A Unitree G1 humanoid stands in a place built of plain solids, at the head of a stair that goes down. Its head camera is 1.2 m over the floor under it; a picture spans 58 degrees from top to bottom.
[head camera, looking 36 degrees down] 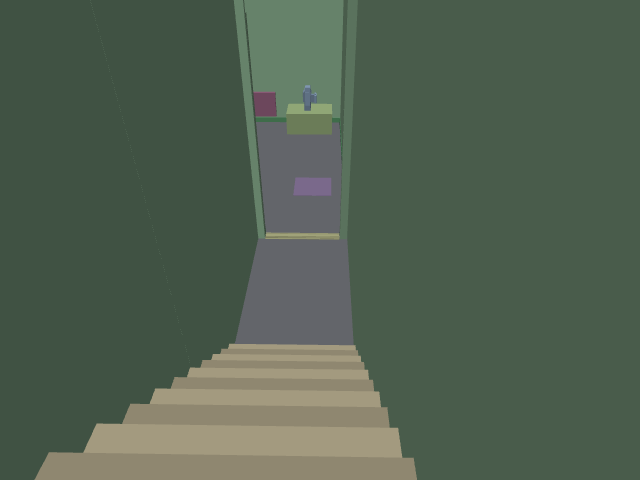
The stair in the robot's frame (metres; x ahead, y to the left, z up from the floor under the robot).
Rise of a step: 0.20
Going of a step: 0.22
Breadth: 1.29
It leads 1 degrees to the right of straight ahead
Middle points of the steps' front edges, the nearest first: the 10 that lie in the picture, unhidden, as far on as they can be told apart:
0.73 0.29 -0.20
0.95 0.29 -0.40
1.17 0.29 -0.60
1.40 0.28 -0.80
1.62 0.28 -1.00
1.84 0.28 -1.20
2.06 0.27 -1.40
2.28 0.27 -1.60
2.50 0.27 -1.80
2.72 0.26 -2.00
